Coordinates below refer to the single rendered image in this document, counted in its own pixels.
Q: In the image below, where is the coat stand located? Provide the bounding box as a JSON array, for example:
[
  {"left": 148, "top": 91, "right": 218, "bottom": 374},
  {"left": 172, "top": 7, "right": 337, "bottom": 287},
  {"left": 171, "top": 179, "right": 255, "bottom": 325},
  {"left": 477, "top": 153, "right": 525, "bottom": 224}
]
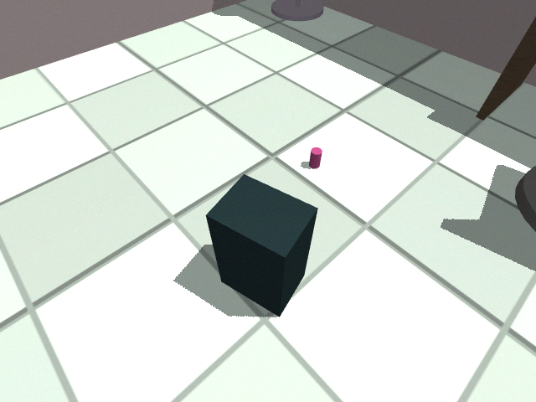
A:
[{"left": 271, "top": 0, "right": 324, "bottom": 21}]

